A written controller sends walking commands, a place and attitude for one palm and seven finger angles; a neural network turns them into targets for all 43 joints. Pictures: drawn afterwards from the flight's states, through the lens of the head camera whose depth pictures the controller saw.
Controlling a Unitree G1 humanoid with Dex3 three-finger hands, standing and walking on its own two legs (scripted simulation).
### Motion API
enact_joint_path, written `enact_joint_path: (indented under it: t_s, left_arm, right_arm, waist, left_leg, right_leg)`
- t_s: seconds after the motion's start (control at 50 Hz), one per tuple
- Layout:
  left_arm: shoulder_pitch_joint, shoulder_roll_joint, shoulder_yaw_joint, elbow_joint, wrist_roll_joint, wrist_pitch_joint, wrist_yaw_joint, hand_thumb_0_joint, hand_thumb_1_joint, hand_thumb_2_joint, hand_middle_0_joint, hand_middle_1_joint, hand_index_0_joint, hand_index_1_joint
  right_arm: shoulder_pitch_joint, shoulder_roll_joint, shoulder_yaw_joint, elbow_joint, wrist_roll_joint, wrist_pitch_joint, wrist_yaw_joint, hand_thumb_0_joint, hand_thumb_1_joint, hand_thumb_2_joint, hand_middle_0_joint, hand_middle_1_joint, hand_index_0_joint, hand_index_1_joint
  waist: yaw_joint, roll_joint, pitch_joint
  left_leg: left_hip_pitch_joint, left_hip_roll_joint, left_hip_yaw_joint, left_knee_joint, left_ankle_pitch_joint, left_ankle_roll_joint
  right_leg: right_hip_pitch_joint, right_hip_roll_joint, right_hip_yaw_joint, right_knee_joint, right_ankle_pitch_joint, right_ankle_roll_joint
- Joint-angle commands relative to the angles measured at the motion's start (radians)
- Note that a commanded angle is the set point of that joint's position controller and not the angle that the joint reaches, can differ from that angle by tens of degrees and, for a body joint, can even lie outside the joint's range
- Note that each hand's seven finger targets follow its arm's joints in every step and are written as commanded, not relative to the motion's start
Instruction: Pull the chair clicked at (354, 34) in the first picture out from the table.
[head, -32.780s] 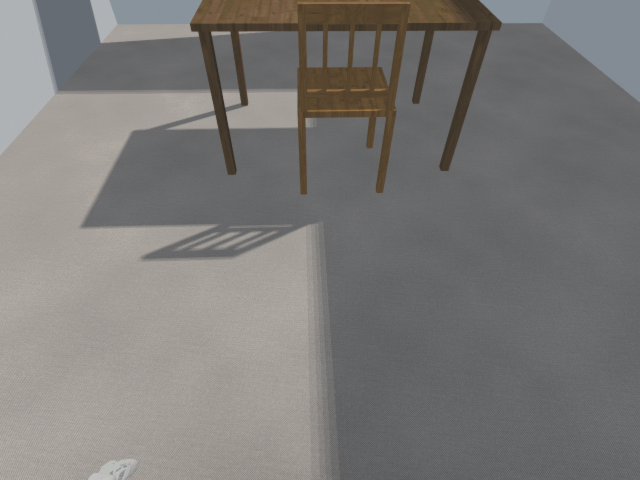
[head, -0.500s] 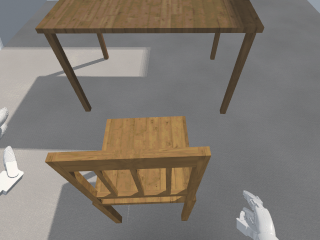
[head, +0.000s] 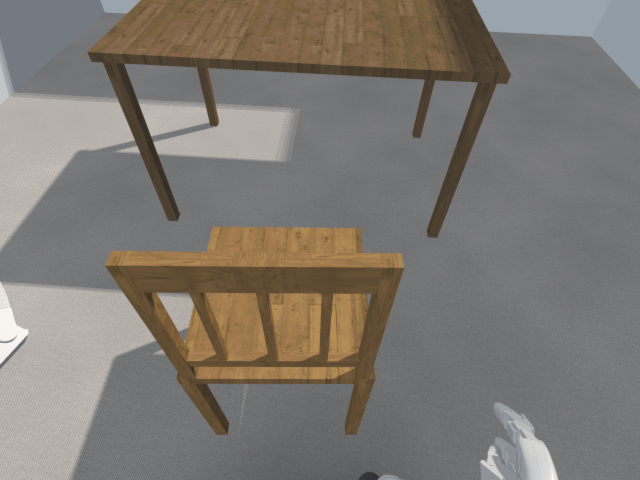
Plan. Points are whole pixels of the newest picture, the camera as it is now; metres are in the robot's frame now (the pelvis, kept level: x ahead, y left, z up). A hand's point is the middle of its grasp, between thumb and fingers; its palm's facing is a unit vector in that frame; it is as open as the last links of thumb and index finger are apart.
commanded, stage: step back with the hand held close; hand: left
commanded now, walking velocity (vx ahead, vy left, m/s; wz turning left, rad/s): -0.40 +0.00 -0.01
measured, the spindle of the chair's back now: (268, 326) +0.37 +0.11 -0.11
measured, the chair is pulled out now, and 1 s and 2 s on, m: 0.64 0.64 0.64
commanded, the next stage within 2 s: stop stepping back and stand still in 0.72 s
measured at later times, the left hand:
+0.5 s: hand out of the picture +0.14 +0.28 +0.18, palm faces +0.52 -0.68 -0.52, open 7.4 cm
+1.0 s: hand out of the picture +0.09 +0.27 +0.20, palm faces +0.32 -0.80 -0.50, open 7.4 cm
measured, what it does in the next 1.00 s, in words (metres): walks backwards: right foot, then left foot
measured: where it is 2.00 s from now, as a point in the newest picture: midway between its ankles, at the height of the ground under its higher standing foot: outside the picture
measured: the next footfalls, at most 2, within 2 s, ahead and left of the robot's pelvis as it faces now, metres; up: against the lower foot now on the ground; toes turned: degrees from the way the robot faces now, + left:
right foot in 0.46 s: +0.04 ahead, -0.12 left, +0.00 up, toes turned +3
left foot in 0.72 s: -0.06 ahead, +0.13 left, +0.00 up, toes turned -5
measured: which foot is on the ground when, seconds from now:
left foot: down 0.00-0.52, up 0.54-0.70, down 0.72-1.00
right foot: down 0.00-0.34, up 0.36-0.44, down 0.46-0.74, up 0.76-1.00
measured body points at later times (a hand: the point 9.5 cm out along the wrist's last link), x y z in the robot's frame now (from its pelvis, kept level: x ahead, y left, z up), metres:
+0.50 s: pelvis -0.05 +0.00 -0.02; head -0.02 +0.01 +0.43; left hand +0.10 +0.32 +0.21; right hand +0.13 -0.22 -0.10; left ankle +0.03 +0.14 -0.73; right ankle +0.00 -0.12 -0.73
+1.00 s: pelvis -0.13 +0.03 +0.01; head -0.09 +0.06 +0.46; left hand +0.07 +0.31 +0.23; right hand +0.03 -0.19 -0.06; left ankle -0.10 +0.14 -0.73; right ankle -0.15 -0.12 -0.70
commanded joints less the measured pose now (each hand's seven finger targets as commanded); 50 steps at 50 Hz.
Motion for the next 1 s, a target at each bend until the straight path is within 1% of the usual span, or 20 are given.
enact_joint_path:
  t_s: [0.0,0.06,0.16,0.24,0.3,0.36,0.42,0.48,0.5,0.52,0.54,0.58,0.66,0.68,0.7,0.72,0.74,0.76,0.86,0.98]
  left_arm:
    - [-0.040,0.155,0.127,-0.153,0.007,-0.070,0.024,0.000,0.900,0.900,-0.200,-0.300,-0.200,-0.300]
    - [-0.101,0.129,0.116,-0.112,0.027,-0.083,0.025,0.000,0.900,0.900,-0.200,-0.300,-0.200,-0.300]
    - [-0.123,0.173,0.117,-0.160,0.012,-0.085,0.025,0.000,0.900,0.900,-0.200,-0.300,-0.200,-0.300]
    - [-0.087,0.165,0.130,-0.198,0.020,-0.104,0.031,0.000,0.900,0.900,-0.200,-0.300,-0.200,-0.300]
    - [-0.087,0.183,0.168,-0.258,0.021,-0.117,0.036,0.000,0.900,0.900,-0.200,-0.300,-0.200,-0.300]
    - [-0.043,0.163,0.166,-0.266,-0.003,-0.126,0.009,0.000,0.900,0.900,-0.200,-0.300,-0.200,-0.300]
    - [-0.010,0.133,0.170,-0.164,0.002,-0.132,-0.004,0.000,0.900,0.900,-0.200,-0.300,-0.200,-0.300]
    - [-0.123,0.156,0.151,-0.117,0.008,-0.165,-0.019,0.000,0.900,0.900,-0.200,-0.300,-0.200,-0.300]
    - [-0.163,0.172,0.123,-0.152,0.007,-0.164,-0.021,0.000,0.900,0.900,-0.200,-0.300,-0.200,-0.300]
    - [-0.160,0.173,0.103,-0.158,-0.010,-0.151,-0.017,0.000,0.900,0.900,-0.200,-0.300,-0.200,-0.300]
    - [-0.170,0.168,0.080,-0.189,-0.009,-0.151,-0.016,0.000,0.900,0.900,-0.200,-0.300,-0.200,-0.300]
    - [-0.117,0.185,0.133,-0.210,0.005,-0.159,-0.013,0.000,0.900,0.900,-0.200,-0.300,-0.200,-0.300]
    - [0.014,0.177,0.175,-0.239,-0.005,-0.178,-0.008,0.000,0.900,0.900,-0.200,-0.300,-0.200,-0.300]
    - [0.019,0.173,0.172,-0.278,-0.010,-0.195,-0.009,0.000,0.900,0.900,-0.200,-0.300,-0.200,-0.300]
    - [0.008,0.185,0.177,-0.320,-0.009,-0.211,-0.011,0.000,0.900,0.900,-0.200,-0.300,-0.200,-0.300]
    - [-0.008,0.180,0.175,-0.340,-0.006,-0.224,-0.016,0.000,0.900,0.900,-0.200,-0.300,-0.200,-0.300]
    - [-0.002,0.182,0.175,-0.340,-0.007,-0.240,-0.021,0.000,0.900,0.900,-0.200,-0.300,-0.200,-0.300]
    - [0.005,0.199,0.199,-0.346,-0.013,-0.246,-0.022,0.000,0.900,0.900,-0.200,-0.300,-0.200,-0.300]
    - [0.036,0.122,0.138,-0.325,-0.030,-0.181,-0.029,0.000,0.900,0.900,-0.200,-0.300,-0.200,-0.300]
    - [0.027,0.153,0.127,-0.180,-0.047,-0.118,-0.040,0.000,0.900,0.900,-0.200,-0.300,-0.200,-0.300]
  right_arm:
    - [-0.106,-0.121,-0.048,-0.127,-0.007,-0.065,-0.001,0.000,-0.900,-0.900,0.200,0.300,0.200,0.300]
    - [-0.082,-0.126,-0.052,-0.130,-0.007,-0.082,0.005,0.000,-0.900,-0.900,0.200,0.300,0.200,0.300]
    - [-0.087,-0.106,-0.044,-0.097,-0.021,-0.080,0.017,0.000,-0.900,-0.900,0.200,0.300,0.200,0.300]
    - [-0.099,-0.117,-0.035,-0.108,-0.027,-0.078,0.016,0.000,-0.900,-0.900,0.200,0.300,0.200,0.300]
    - [-0.109,-0.127,-0.050,-0.112,-0.010,-0.091,0.012,0.000,-0.900,-0.900,0.200,0.300,0.200,0.300]
    - [-0.101,-0.105,-0.061,-0.106,-0.014,-0.113,0.014,0.000,-0.900,-0.900,0.200,0.300,0.200,0.300]
    - [-0.099,-0.107,-0.063,-0.101,0.002,-0.126,0.021,0.000,-0.900,-0.900,0.200,0.300,0.200,0.300]
    - [-0.083,-0.096,-0.057,-0.035,-0.026,-0.148,0.029,0.000,-0.900,-0.900,0.200,0.300,0.200,0.300]
    - [-0.053,-0.098,-0.075,-0.025,-0.024,-0.142,0.031,0.000,-0.900,-0.900,0.200,0.300,0.200,0.300]
    - [-0.067,-0.097,-0.084,-0.031,-0.022,-0.140,0.039,0.000,-0.900,-0.900,0.200,0.300,0.200,0.300]
    - [-0.108,-0.094,-0.081,-0.042,-0.026,-0.138,0.047,0.000,-0.900,-0.900,0.200,0.300,0.200,0.300]
    - [-0.149,-0.051,-0.050,-0.063,-0.030,-0.127,0.040,0.000,-0.900,-0.900,0.200,0.300,0.200,0.300]
    - [-0.136,-0.053,-0.030,-0.065,-0.026,-0.099,0.017,0.000,-0.900,-0.900,0.200,0.300,0.200,0.300]
    - [-0.129,-0.070,-0.042,-0.062,-0.028,-0.101,0.014,0.000,-0.900,-0.900,0.200,0.300,0.200,0.300]
    - [-0.140,-0.092,-0.069,-0.066,-0.033,-0.110,0.013,0.000,-0.900,-0.900,0.200,0.300,0.200,0.300]
    - [-0.112,-0.080,-0.077,-0.066,-0.040,-0.128,0.024,0.000,-0.900,-0.900,0.200,0.300,0.200,0.300]
    - [-0.093,-0.094,-0.097,-0.050,-0.034,-0.146,0.035,0.000,-0.900,-0.900,0.200,0.300,0.200,0.300]
    - [-0.109,-0.076,-0.083,-0.052,-0.056,-0.166,0.037,0.000,-0.900,-0.900,0.200,0.300,0.200,0.300]
    - [-0.070,-0.093,-0.096,-0.045,-0.009,-0.143,0.076,0.000,-0.900,-0.900,0.200,0.300,0.200,0.300]
    - [-0.089,-0.097,-0.048,-0.084,0.000,-0.103,0.058,0.000,-0.900,-0.900,0.200,0.300,0.200,0.300]
  waist:
    - [0.018,0.114,-0.091]
    - [0.016,0.083,-0.033]
    - [0.011,-0.143,-0.114]
    - [0.009,0.027,-0.111]
    - [0.006,0.173,-0.132]
    - [0.009,0.211,-0.191]
    - [0.012,0.211,-0.050]
    - [-0.004,-0.001,-0.009]
    - [-0.009,-0.204,-0.087]
    - [-0.001,-0.284,-0.151]
    - [0.011,-0.233,-0.169]
    - [0.007,-0.184,-0.175]
    - [-0.005,-0.075,-0.202]
    - [-0.006,0.027,-0.215]
    - [-0.007,0.197,-0.209]
    - [-0.006,0.297,-0.237]
    - [-0.002,0.252,-0.248]
    - [-0.011,0.356,-0.242]
    - [-0.010,0.243,-0.199]
    - [-0.023,0.212,-0.079]
  left_leg:
    - [-0.304,0.105,-0.061,-0.212,-0.273,0.076]
    - [-0.445,0.115,-0.086,-0.198,-0.445,0.094]
    - [-0.090,0.016,-0.010,0.030,-0.227,0.048]
    - [-0.202,0.089,-0.089,-0.129,-0.395,0.084]
    - [-0.391,0.201,-0.173,-0.269,-0.349,0.122]
    - [-0.302,0.259,-0.134,-0.214,-0.098,0.119]
    - [-0.452,0.251,-0.100,-0.195,-0.342,0.128]
    - [-0.205,0.136,-0.037,0.053,-0.206,0.051]
    - [-0.128,0.038,0.030,0.216,-0.205,0.001]
    - [-0.075,-0.015,0.030,0.401,-0.190,-0.013]
    - [-0.083,-0.011,-0.013,0.531,-0.210,-0.013]
    - [-0.097,-0.004,-0.014,0.455,-0.221,-0.008]
    - [0.013,0.008,0.044,-0.197,-0.029,0.009]
    - [0.066,0.079,0.010,-0.296,0.161,0.025]
    - [0.136,0.249,-0.137,-0.296,0.453,0.079]
    - [0.231,0.359,-0.147,-0.217,0.771,0.123]
    - [0.305,0.381,-0.091,-0.180,0.926,0.142]
    - [0.179,0.407,-0.147,-0.180,0.889,0.166]
    - [0.335,0.305,-0.021,-0.131,0.756,0.094]
    - [0.100,0.268,-0.048,-0.224,0.171,0.071]
  right_leg:
    - [0.302,-0.070,0.139,-0.005,-0.139,-0.009]
    - [0.300,-0.058,0.179,0.012,-0.327,-0.012]
    - [0.048,-0.171,0.277,-0.228,-0.330,-0.062]
    - [0.088,-0.098,0.198,-0.117,-0.460,-0.033]
    - [0.301,0.006,0.086,0.201,-0.188,0.001]
    - [0.253,0.021,0.058,0.319,-0.153,0.013]
    - [0.263,0.022,0.064,0.264,-0.173,-0.008]
    - [0.026,-0.084,0.211,-0.053,0.035,-0.060]
    - [-0.016,-0.194,0.386,-0.143,0.071,-0.116]
    - [-0.019,-0.319,0.504,-0.254,0.030,-0.184]
    - [0.030,-0.357,0.485,-0.266,0.052,-0.219]
    - [0.082,-0.302,0.364,-0.183,0.239,-0.195]
    - [0.223,-0.153,0.201,0.016,0.373,-0.083]
    - [0.238,-0.102,0.159,0.114,0.346,-0.047]
    - [0.125,-0.040,0.112,0.237,0.088,-0.008]
    - [-0.028,0.001,0.096,0.385,-0.255,0.000]
    - [-0.097,0.025,0.107,0.523,-0.348,-0.008]
    - [-0.085,0.013,0.132,0.626,-0.394,0.001]
    - [-0.083,0.022,0.036,0.380,-0.264,-0.001]
    - [0.195,0.016,-0.039,-0.082,-0.156,0.016]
